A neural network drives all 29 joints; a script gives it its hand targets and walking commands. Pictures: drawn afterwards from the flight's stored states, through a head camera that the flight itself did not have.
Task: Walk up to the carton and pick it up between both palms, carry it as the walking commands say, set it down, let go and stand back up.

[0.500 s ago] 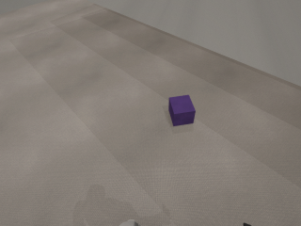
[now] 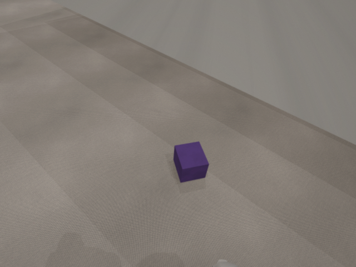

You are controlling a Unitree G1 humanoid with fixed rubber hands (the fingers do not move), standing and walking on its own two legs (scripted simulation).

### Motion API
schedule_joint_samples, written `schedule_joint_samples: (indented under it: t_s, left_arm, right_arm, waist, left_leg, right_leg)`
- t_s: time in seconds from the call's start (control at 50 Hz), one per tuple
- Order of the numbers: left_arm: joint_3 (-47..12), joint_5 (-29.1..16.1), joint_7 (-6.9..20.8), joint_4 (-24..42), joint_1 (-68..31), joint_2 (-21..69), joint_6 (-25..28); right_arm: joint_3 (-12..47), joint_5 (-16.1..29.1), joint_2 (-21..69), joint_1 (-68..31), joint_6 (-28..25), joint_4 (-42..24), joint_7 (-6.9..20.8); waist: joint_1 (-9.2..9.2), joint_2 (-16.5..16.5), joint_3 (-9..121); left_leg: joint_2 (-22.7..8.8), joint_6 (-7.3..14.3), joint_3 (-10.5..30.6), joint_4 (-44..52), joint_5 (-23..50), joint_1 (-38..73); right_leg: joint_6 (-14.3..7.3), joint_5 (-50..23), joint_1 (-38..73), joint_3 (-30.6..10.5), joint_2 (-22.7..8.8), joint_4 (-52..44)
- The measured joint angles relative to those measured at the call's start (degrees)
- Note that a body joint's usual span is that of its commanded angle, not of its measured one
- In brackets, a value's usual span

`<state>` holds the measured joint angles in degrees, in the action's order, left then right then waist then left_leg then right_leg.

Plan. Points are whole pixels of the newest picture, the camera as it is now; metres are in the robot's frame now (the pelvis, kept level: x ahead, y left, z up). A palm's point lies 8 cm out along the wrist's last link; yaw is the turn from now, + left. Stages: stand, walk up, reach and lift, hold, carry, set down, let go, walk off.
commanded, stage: walk up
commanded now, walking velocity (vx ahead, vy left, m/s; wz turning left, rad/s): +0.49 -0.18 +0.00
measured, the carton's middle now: (190, 161) +0.90 -0.14 -0.70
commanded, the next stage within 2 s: none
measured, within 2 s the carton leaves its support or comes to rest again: neither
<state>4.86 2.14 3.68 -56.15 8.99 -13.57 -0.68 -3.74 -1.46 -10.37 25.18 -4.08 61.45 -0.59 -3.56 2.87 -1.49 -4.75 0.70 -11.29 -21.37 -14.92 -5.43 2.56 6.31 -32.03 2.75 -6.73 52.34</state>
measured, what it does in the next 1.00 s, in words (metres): walks ahead: right foot, then left foot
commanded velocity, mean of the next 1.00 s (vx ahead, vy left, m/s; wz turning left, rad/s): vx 0.36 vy -0.05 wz -0.01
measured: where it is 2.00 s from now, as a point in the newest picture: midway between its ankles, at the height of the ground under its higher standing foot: (189, 239)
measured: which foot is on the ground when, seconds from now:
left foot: down 0.00-0.20, up 0.22-0.64, down 0.66-1.00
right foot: up 0.00-0.18, down 0.20-0.66, up 0.68-1.00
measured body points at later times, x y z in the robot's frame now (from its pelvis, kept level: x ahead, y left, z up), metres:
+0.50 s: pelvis +0.23 -0.08 -0.01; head +0.27 -0.10 +0.44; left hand +0.18 +0.17 -0.15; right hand +0.37 -0.32 -0.15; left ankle +0.28 +0.06 -0.70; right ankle +0.21 -0.17 -0.75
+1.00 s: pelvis +0.39 -0.08 -0.01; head +0.42 -0.07 +0.44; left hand +0.51 +0.16 -0.16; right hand +0.35 -0.33 -0.15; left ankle +0.40 +0.04 -0.75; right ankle +0.44 -0.22 -0.73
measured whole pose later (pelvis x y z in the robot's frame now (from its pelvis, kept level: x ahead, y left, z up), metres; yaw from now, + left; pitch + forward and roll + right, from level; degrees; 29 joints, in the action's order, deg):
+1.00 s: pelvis +0.39 -0.08 -0.01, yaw -2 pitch +0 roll +1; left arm 4.2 1.5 1.1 -57.2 7.1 -12.9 -0.2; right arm -4.2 -1.7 -10.5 19.6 -2.4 62.1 -0.5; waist -3.3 2.7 -3.3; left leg -5.3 -0.8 -13.2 -23.6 -12.5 -10.0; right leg 3.0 16.3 -22.8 4.3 -6.0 38.4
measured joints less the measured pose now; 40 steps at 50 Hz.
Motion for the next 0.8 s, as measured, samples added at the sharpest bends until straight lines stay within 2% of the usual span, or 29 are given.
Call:
schedule_joint_samples:
  t_s: [0.1,0.16,0.2,0.22,0.26,0.28,0.32,0.36,0.4,0.48,0.54,0.64,0.66,0.68,0.72,0.76,0.8]
  left_arm:
    - [-1.0,-0.6,0.9,2.2,-4.5,1.1,-0.1]
    - [-1.6,-0.5,1.0,2.9,-6.6,1.9,0.6]
    - [-1.9,-0.4,0.7,3.2,-7.5,2.4,1.6]
    - [-1.9,-0.1,0.2,3.2,-8.0,2.8,2.5]
    - [-2.1,0.3,-1.1,3.2,-7.9,3.4,4.6]
    - [-2.1,0.2,-1.7,2.9,-7.0,3.4,5.2]
    - [-1.9,0.0,-2.5,1.7,-4.2,3.6,5.7]
    - [-1.8,-0.2,-2.9,0.1,-1.1,3.5,5.7]
    - [-1.7,-0.3,-3.3,-1.6,2.5,3.2,5.9]
    - [-1.4,-0.2,-3.8,-4.5,9.7,2.9,6.1]
    - [-1.5,-0.4,-3.6,-6.3,13.2,3.0,5.3]
    - [-1.8,-0.4,-3.7,-7.7,16.0,3.7,4.4]
    - [-1.9,-0.6,-3.7,-8.0,16.4,3.9,4.2]
    - [-2.1,-0.8,-3.9,-8.3,16.1,3.8,3.9]
    - [-2.2,-1.1,-4.1,-7.9,14.7,4.4,3.0]
    - [-1.9,-1.2,-4.0,-6.9,12.6,4.7,2.3]
    - [-1.4,-1.2,-3.7,-6.0,9.7,4.0,2.1]
  right_arm:
    - [0.6,-0.2,0.9,4.2,0.7,1.1,0.0]
    - [0.3,-0.3,0.8,5.3,0.8,1.4,0.2]
    - [0.3,-0.1,0.6,5.8,0.7,1.7,0.4]
    - [0.3,-0.1,0.4,5.3,0.9,1.8,0.4]
    - [0.3,-0.1,0.3,2.4,1.2,1.6,0.5]
    - [0.2,-0.1,0.3,0.7,1.2,1.1,0.7]
    - [-0.2,-0.2,-0.2,-3.4,0.9,-0.3,1.0]
    - [-0.5,-0.2,-0.9,-7.8,0.8,-1.8,1.3]
    - [-0.8,-0.4,-1.8,-11.7,1.1,-3.4,1.3]
    - [-1.0,-0.2,-2.7,-19.0,2.9,-6.2,1.4]
    - [-0.3,0.3,-2.3,-23.1,3.6,-8.3,2.0]
    - [0.7,-0.3,-0.5,-25.4,3.0,-9.1,2.1]
    - [0.8,-0.6,0.0,-25.2,2.4,-8.8,1.9]
    - [0.8,-0.8,0.8,-25.2,1.7,-8.5,1.6]
    - [1.3,-0.7,1.6,-24.6,0.9,-8.1,1.1]
    - [1.5,-0.3,2.0,-23.0,0.5,-7.2,0.6]
    - [1.7,0.1,2.2,-20.2,0.4,-5.6,0.1]
  waist:
    - [-2.36,-0.7,-0.3]
    - [-3.65,-1.5,0.1]
    - [-3.9,-2.3,0.5]
    - [-3.56,-3.3,0.1]
    - [-2.24,-4.5,-1.5]
    - [-1.49,-4.7,-1.8]
    - [0.12,-5.7,-2.4]
    - [1.76,-6.6,-3.1]
    - [3.54,-7.2,-3.2]
    - [6.28,-6.9,-3.3]
    - [6.94,-6.2,-3.4]
    - [8.81,-4.4,-2.8]
    - [9.0,-4.0,-2.4]
    - [9.14,-2.6,-2.7]
    - [9.42,-1.6,-3.3]
    - [8.14,-1.6,-3.1]
    - [6.33,-1.0,-2.6]
  left_leg:
    - [-0.7,-2.6,-0.4,3.5,-1.8,5.1]
    - [-1.7,-4.6,-0.1,2.8,-4.5,6.6]
    - [-3.0,-5.8,0.3,-1.2,-8.2,6.2]
    - [-4.3,-5.3,1.5,-7.5,-11.2,4.1]
    - [-4.1,-2.6,6.2,-27.0,-13.9,-3.4]
    - [-3.4,-1.7,7.8,-34.5,-12.4,-7.0]
    - [-3.2,-0.7,9.0,-43.8,-7.9,-13.5]
    - [-3.3,-0.7,9.3,-46.4,-4.3,-18.4]
    - [-3.4,-1.1,9.1,-44.8,-3.1,-22.0]
    - [-3.0,-2.2,7.9,-33.9,-2.2,-24.9]
    - [-2.3,-2.5,7.1,-22.9,1.5,-24.5]
    - [-0.4,-1.9,4.1,-12.0,4.4,-19.5]
    - [0.0,-1.4,3.3,-9.6,6.4,-17.6]
    - [0.7,0.2,2.3,-10.3,6.4,-17.0]
    - [0.6,1.9,0.5,-12.7,3.3,-15.8]
    - [0.0,2.0,-0.4,-12.5,1.6,-14.2]
    - [0.1,1.5,-0.8,-10.2,1.7,-12.1]
  right_leg:
    - [0.0,-2.0,1.7,2.1,0.3,-14.0]
    - [-0.5,1.4,4.6,3.8,1.4,-19.6]
    - [-1.4,2.9,8.0,5.4,2.6,-23.8]
    - [-3.0,-0.5,8.2,6.1,3.5,-23.6]
    - [-4.8,2.8,7.6,6.7,4.2,-18.9]
    - [-5.1,5.5,8.3,6.7,4.4,-18.4]
    - [-5.2,6.7,10.3,7.3,5.2,-19.4]
    - [-5.4,6.9,13.2,7.9,5.8,-21.4]
    - [-5.5,7.4,16.1,8.2,6.3,-23.5]
    - [-4.9,8.5,21.9,8.1,6.4,-27.6]
    - [-4.3,9.7,25.7,8.7,6.3,-29.9]
    - [-2.4,14.9,29.7,8.9,5.5,-28.3]
    - [-1.9,16.8,29.7,8.5,5.2,-26.1]
    - [-1.8,18.7,28.7,7.6,3.8,-21.9]
    - [-1.8,21.4,23.6,4.5,2.9,-8.1]
    - [-1.3,22.2,17.7,2.5,3.2,4.2]
    - [-1.1,20.2,13.5,1.5,2.9,9.1]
